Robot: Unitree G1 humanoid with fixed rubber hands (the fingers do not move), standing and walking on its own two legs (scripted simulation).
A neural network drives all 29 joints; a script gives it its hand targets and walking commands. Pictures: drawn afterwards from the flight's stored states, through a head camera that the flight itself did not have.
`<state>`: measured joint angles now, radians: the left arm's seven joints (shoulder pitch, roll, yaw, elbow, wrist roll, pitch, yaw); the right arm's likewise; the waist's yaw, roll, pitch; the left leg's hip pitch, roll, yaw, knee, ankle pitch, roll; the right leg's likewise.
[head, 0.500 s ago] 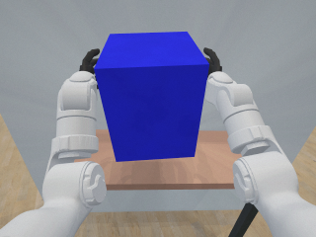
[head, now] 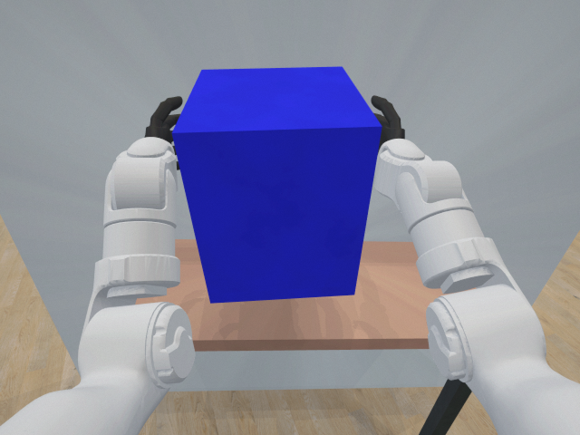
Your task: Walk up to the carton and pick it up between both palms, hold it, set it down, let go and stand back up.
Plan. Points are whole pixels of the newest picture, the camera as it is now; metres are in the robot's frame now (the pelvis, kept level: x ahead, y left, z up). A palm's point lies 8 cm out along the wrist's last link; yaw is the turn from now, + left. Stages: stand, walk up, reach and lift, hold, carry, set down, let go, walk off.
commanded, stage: hold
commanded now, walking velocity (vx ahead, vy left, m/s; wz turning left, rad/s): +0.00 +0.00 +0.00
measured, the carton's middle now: (277, 182) +0.38 +0.00 +0.24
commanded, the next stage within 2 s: none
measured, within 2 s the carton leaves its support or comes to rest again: neither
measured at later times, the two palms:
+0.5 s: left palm (155, 151) +0.37 +0.15 +0.29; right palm (387, 148) +0.36 -0.14 +0.30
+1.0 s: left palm (159, 150) +0.38 +0.15 +0.29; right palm (385, 151) +0.37 -0.14 +0.29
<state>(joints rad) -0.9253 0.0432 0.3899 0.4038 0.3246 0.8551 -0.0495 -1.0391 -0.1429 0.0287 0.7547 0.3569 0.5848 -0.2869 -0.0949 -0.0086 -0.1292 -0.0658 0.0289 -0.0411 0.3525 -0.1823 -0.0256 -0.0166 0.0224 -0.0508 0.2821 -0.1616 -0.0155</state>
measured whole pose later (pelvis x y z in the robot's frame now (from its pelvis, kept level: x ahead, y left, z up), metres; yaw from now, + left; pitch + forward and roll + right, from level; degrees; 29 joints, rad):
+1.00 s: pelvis +0.00 +0.00 +0.00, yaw +0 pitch -5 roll -1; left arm -0.95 0.06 0.38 0.43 0.32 0.85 -0.05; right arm -1.06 -0.15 0.03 0.78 0.37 0.58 -0.29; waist -0.09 -0.01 -0.13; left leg -0.08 0.03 -0.04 0.35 -0.18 -0.03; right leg -0.03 0.02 -0.05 0.28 -0.16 -0.02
